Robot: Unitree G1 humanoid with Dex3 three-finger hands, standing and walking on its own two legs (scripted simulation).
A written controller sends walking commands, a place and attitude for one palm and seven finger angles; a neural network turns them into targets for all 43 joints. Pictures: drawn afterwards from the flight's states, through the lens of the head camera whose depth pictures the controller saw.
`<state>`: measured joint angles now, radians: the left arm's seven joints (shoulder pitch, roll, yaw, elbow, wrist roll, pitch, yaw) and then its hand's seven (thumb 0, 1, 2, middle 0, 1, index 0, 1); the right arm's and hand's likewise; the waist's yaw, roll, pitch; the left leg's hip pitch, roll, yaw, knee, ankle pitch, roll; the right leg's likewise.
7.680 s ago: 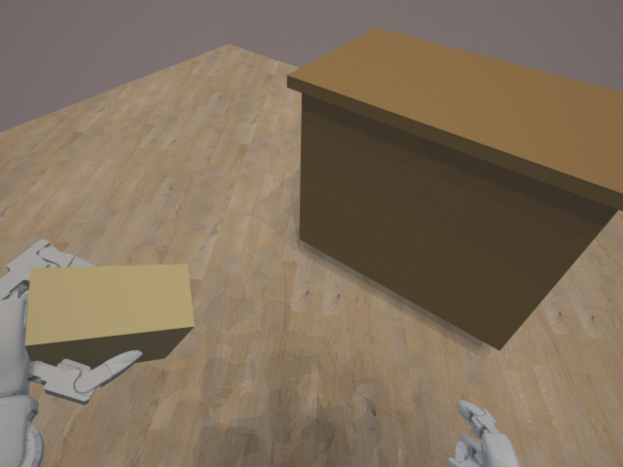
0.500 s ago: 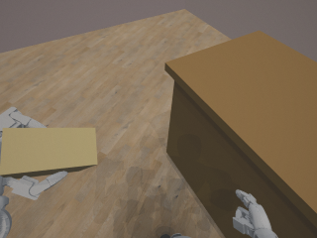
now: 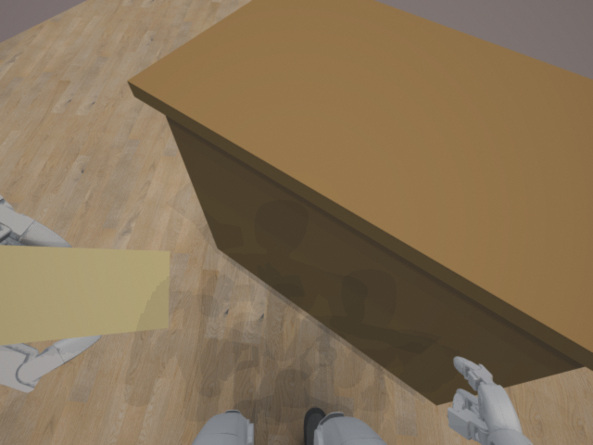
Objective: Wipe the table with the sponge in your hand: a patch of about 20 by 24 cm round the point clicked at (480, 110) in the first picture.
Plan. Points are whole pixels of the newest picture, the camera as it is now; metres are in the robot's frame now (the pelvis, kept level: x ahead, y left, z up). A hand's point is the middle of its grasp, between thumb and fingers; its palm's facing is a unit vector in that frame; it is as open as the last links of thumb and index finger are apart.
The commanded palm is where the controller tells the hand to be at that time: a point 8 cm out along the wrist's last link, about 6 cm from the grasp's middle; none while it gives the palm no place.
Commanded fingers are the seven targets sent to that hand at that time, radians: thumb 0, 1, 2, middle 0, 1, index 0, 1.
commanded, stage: turn to face it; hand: left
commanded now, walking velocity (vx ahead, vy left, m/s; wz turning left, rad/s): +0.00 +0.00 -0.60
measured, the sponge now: (93, 293) +0.24 +0.19 +0.16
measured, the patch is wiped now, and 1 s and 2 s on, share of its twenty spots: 0.00 0.00 0.00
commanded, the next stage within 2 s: take the last steps up to it in 1.66 s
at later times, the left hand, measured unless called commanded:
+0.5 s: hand (204, 307) +0.22 +0.09 +0.18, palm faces +0.06 -0.86 -0.51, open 10.2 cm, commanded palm +0.16 +0.17 +0.18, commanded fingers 0.00 0.10 1.30 -1.20 -1.60 -1.20 -1.60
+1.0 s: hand (249, 378) +0.17 +0.05 +0.18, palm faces -0.10 -0.89 -0.45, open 10.3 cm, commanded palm +0.15 +0.09 +0.18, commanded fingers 0.00 0.10 1.30 -1.20 -1.60 -1.20 -1.60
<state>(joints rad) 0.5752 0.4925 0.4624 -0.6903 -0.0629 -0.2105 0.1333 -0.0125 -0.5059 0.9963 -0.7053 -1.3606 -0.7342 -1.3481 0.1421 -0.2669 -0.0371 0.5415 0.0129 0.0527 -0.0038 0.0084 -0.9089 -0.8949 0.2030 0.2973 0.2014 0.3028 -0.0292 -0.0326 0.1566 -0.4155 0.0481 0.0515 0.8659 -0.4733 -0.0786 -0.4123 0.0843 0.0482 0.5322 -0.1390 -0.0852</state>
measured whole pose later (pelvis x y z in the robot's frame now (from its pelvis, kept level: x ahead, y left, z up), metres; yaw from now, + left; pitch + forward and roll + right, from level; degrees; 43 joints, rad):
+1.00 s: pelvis -0.14 -0.04 +0.00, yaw -35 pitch +0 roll +0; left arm 0.46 0.38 0.38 -0.55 -0.02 -0.17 0.13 -0.01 -0.51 1.00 -0.70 -1.36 -0.73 -1.35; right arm 0.19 -0.17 0.01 0.51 0.02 0.01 0.00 0.01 -0.91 -0.89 0.20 0.30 0.20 0.30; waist 0.07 -0.01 0.07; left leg -0.21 0.15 0.16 0.57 -0.34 -0.07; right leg -0.53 0.02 -0.04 1.02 -0.41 0.05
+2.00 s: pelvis -0.27 -0.06 +0.01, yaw -58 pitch +1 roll +1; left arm 0.55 0.41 0.38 -0.51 -0.02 -0.21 0.14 -0.01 -0.52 1.00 -0.70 -1.37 -0.73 -1.35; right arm 0.18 -0.21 0.01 0.61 0.01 -0.02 -0.03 0.01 -0.90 -0.89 0.21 0.30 0.21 0.30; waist -0.06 0.02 0.07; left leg -0.40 0.04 0.06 0.89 -0.40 -0.03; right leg -0.29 0.01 -0.06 0.48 -0.22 -0.06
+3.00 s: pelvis -0.15 -0.05 +0.00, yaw -54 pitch +0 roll +0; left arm 0.50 0.39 0.35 -0.53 -0.01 -0.23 0.14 -0.01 -0.52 1.00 -0.70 -1.37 -0.73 -1.35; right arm 0.20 -0.18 0.00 0.63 0.01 -0.08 -0.04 0.01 -0.90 -0.89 0.21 0.30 0.21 0.30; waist -0.01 0.06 0.06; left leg -0.33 0.04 0.12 0.74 -0.39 0.01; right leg -0.28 -0.03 -0.18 0.62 -0.32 -0.05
